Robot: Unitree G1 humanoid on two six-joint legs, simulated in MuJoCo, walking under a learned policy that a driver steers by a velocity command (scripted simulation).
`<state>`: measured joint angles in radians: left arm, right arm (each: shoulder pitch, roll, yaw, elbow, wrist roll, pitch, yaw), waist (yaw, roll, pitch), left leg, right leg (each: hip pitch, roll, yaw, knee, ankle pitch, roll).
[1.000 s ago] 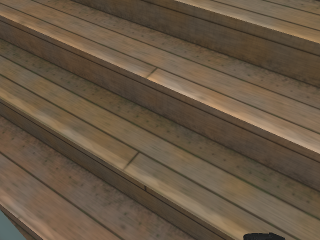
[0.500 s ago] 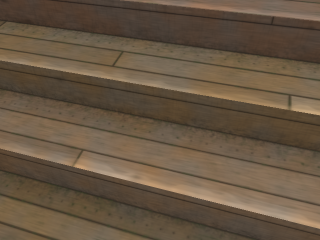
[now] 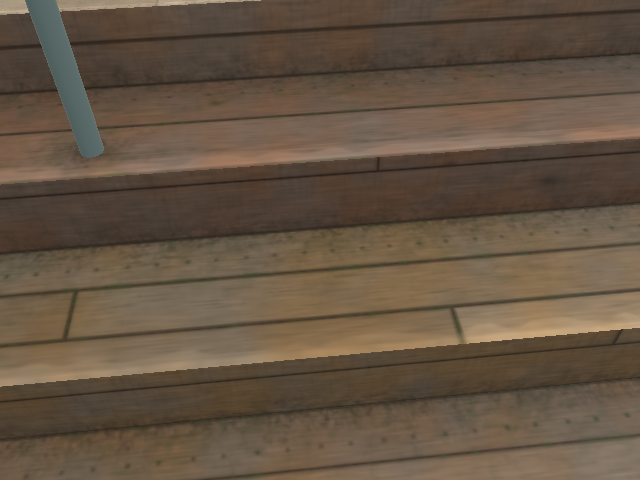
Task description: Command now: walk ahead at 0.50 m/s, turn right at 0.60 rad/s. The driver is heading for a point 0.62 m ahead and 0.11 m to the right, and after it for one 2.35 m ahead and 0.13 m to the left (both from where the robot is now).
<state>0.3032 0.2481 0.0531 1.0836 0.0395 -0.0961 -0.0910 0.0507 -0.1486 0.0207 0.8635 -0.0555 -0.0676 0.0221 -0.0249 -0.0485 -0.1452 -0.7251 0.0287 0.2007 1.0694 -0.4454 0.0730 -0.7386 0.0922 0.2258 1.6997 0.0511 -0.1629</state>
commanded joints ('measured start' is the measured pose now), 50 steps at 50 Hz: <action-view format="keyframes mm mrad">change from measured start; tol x64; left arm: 1 -10 -114 -33 -68 -18 29 8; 19 -751 -102 -131 -414 -27 132 -2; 28 322 219 34 -96 24 104 61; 50 120 47 14 -113 -9 16 -17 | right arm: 1 79 105 18 110 9 -10 -19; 50 367 -245 -64 -54 -36 66 16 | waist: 1 64 23 74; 50 -148 307 -226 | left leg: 1 255 254 -546 -658 38 124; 19 690 312 27 -1089 611 102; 24 830 344 109 -729 2056 81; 27 -3 -27 -84 121 464 5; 37 -493 -18 -273 1312 148 177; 47 55 -155 -6 -137 206 26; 50 618 192 -1126 -663 299 345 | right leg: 1 -352 -93 52 244 35 -79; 17 -982 -180 -171 157 -58 -107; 24 5 34 -460 -582 -395 -60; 27 967 -188 407 -1147 -285 -255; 40 173 -206 -63 -1502 -284 -33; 47 754 -306 -252 -1232 1283 -39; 50 -1 28 25 -246 -234 94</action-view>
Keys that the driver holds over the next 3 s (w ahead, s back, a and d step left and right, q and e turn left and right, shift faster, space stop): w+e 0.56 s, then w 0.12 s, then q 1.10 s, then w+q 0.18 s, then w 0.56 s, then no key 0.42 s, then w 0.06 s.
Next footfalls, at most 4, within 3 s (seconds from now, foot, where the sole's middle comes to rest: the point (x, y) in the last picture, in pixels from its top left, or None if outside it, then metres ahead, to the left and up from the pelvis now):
0.48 right None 0.43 -0.17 -0.53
0.92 left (360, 294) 0.73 -0.06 -0.36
1.50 right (477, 299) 0.71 -0.26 -0.36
2.14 left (306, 298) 0.73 0.04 -0.36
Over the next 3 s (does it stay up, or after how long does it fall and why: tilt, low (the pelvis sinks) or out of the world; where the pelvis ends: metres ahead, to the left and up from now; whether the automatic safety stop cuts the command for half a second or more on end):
stays up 1.07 0.08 0.58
